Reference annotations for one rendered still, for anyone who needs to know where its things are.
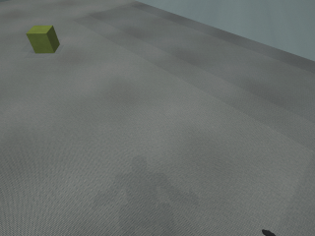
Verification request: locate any carton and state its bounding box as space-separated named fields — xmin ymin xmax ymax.
xmin=26 ymin=26 xmax=60 ymax=54

